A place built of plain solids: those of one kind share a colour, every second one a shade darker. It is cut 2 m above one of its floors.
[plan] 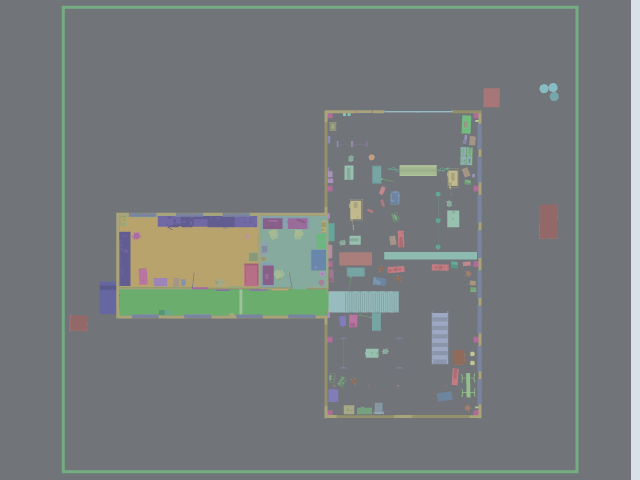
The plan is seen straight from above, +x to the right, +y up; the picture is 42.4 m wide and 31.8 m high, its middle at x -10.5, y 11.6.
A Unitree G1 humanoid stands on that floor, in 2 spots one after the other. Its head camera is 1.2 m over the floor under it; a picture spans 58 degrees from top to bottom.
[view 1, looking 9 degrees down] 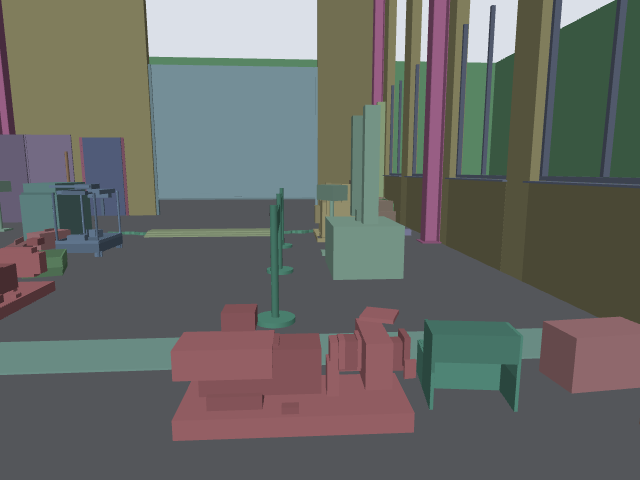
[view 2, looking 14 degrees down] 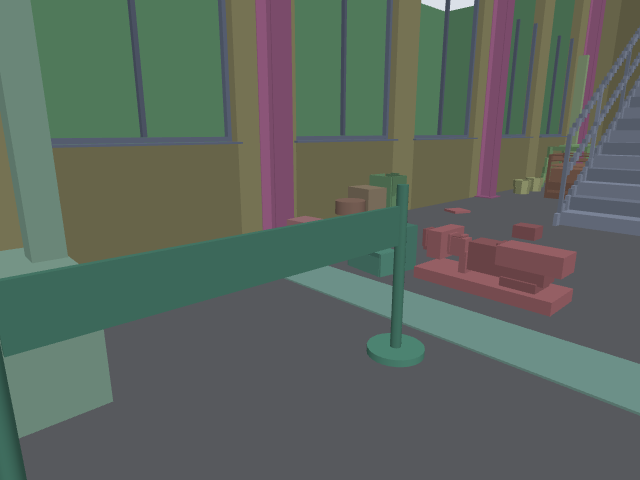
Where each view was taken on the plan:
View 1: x -2.55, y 7.76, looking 86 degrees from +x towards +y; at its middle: hydraulic_pack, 7.42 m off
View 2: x -4.00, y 12.95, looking -43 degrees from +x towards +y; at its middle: guard_chain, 1.85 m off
